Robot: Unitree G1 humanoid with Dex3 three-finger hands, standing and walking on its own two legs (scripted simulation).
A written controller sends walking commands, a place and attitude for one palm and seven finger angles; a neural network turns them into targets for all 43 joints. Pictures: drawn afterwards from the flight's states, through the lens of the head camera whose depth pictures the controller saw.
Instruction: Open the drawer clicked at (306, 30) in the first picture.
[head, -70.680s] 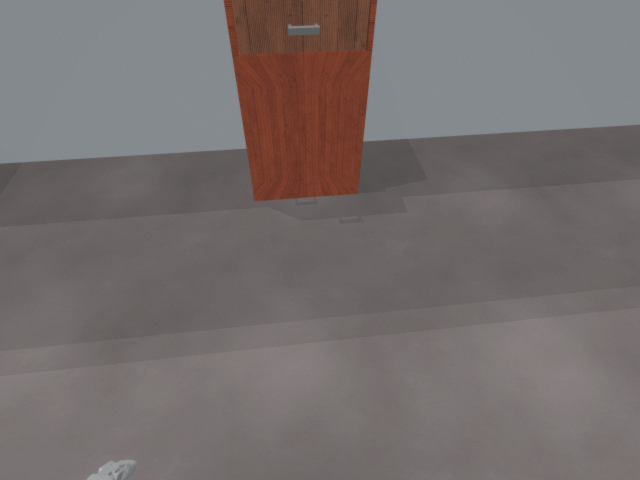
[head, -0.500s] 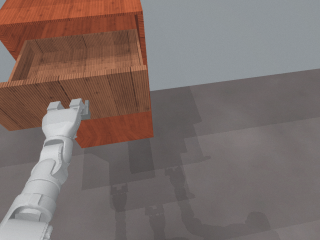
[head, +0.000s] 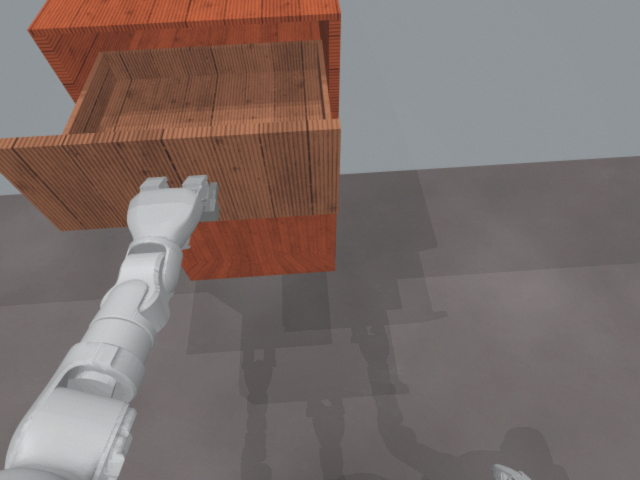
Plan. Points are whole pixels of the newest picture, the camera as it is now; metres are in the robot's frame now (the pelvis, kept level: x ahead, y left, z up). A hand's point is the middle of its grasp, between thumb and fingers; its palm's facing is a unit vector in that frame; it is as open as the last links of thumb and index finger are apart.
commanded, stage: pull the drawer open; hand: left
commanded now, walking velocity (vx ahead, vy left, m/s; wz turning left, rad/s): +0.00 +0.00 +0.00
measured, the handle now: (180, 201) +0.48 +0.22 +0.04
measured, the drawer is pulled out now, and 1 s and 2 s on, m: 0.27 0.27 0.30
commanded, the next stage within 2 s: relax the arm and regain balance in 1.06 s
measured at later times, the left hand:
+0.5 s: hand (181, 235) +0.43 +0.21 +0.01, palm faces -0.07 -0.01 -1.00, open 5.5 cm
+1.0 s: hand (181, 238) +0.43 +0.21 +0.01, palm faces -0.05 -0.03 -1.00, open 5.5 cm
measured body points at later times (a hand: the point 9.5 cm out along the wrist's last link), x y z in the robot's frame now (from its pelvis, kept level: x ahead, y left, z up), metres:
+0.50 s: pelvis -0.04 -0.02 -0.01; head +0.05 -0.02 +0.43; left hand +0.43 +0.21 +0.07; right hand -0.05 -0.30 -0.13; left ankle -0.06 +0.08 -0.71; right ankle -0.05 -0.13 -0.71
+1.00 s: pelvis -0.04 +0.00 -0.01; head +0.05 -0.01 +0.43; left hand +0.43 +0.21 +0.07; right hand -0.03 -0.27 -0.14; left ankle -0.06 +0.08 -0.71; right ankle -0.05 -0.13 -0.71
